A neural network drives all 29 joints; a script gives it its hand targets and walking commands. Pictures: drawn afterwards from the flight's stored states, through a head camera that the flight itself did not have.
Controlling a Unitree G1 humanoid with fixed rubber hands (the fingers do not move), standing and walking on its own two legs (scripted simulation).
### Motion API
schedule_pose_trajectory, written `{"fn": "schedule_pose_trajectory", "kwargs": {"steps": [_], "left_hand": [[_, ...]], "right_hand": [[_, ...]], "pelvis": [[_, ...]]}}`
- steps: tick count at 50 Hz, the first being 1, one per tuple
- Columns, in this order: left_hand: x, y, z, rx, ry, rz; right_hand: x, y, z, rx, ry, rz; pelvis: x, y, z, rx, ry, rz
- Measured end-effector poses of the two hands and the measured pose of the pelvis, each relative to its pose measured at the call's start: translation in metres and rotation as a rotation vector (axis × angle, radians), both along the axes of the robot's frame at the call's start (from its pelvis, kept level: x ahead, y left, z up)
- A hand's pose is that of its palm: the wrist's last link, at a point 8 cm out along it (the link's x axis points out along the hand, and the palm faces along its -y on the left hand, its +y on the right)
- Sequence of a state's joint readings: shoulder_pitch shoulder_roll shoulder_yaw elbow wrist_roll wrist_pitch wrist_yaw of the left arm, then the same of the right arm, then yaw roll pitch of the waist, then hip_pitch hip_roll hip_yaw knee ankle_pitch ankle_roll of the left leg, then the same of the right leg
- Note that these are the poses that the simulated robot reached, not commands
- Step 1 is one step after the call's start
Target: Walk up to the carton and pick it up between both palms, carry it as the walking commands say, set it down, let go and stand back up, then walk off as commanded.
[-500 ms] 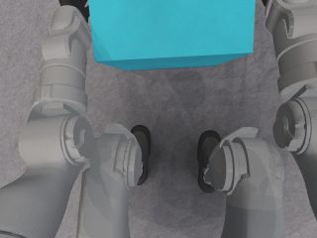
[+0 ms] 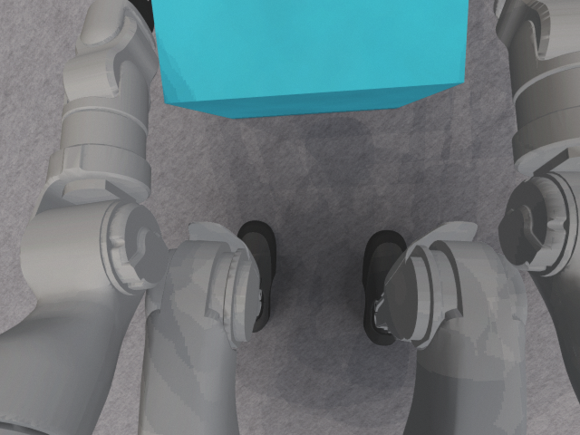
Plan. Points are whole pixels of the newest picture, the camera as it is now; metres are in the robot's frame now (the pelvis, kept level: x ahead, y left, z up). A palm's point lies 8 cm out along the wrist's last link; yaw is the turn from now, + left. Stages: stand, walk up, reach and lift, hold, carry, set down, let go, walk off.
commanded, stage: set down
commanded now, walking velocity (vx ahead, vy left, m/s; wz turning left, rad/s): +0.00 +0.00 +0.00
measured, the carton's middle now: out of the picture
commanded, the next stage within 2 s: none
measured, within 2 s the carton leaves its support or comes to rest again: neither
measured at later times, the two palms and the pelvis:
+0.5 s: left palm (137, 18) +0.54 +0.18 -0.15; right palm out of the picture +0.57 -0.20 -0.16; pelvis +0.01 +0.00 +0.00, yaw +0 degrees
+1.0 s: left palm out of the picture +0.54 +0.19 -0.10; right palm out of the picture +0.58 -0.24 -0.10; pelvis +0.01 +0.00 +0.03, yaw +0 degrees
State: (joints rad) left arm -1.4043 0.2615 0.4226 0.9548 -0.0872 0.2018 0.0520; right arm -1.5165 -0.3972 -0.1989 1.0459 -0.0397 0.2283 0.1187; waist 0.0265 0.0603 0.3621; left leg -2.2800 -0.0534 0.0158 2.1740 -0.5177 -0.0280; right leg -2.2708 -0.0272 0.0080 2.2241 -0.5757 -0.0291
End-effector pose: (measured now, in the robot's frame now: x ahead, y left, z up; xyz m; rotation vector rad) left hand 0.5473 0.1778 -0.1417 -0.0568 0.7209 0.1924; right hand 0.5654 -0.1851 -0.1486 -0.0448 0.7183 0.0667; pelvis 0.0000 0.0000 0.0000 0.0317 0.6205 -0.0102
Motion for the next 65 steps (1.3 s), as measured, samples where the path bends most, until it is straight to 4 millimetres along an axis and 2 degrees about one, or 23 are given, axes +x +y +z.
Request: {"fn": "schedule_pose_trajectory", "kwargs": {"steps": [19, 33, 39, 44, 49, 65], "left_hand": [[-0.007, -0.003, -0.007, 0.045, -0.005, 0.008], [-0.013, 0.002, -0.016, 0.078, 0.012, 0.021], [-0.013, 0.011, -0.010, 0.087, -0.001, 0.031], [-0.009, 0.014, 0.008, 0.091, -0.035, 0.030], [-0.006, 0.015, 0.039, 0.096, -0.057, 0.031], [-0.006, 0.020, 0.146, 0.087, -0.073, 0.042]], "right_hand": [[0.001, -0.005, -0.011, -0.051, -0.014, -0.037], [0.003, -0.044, -0.005, -0.101, -0.022, -0.133], [0.005, -0.049, 0.001, -0.097, -0.037, -0.130], [0.010, -0.047, 0.017, -0.091, -0.070, -0.113], [0.012, -0.049, 0.046, -0.095, -0.087, -0.105], [0.016, -0.060, 0.156, -0.094, -0.080, -0.095]], "pelvis": [[0.002, -0.003, 0.005, 0.007, -0.042, 0.000], [0.006, -0.002, 0.000, 0.009, -0.007, -0.020], [0.005, -0.003, 0.001, 0.012, -0.001, -0.022], [0.005, -0.004, 0.008, 0.013, 0.009, -0.020], [0.007, -0.004, 0.025, 0.015, 0.034, -0.019], [0.012, -0.006, 0.109, 0.017, 0.163, -0.031]]}}
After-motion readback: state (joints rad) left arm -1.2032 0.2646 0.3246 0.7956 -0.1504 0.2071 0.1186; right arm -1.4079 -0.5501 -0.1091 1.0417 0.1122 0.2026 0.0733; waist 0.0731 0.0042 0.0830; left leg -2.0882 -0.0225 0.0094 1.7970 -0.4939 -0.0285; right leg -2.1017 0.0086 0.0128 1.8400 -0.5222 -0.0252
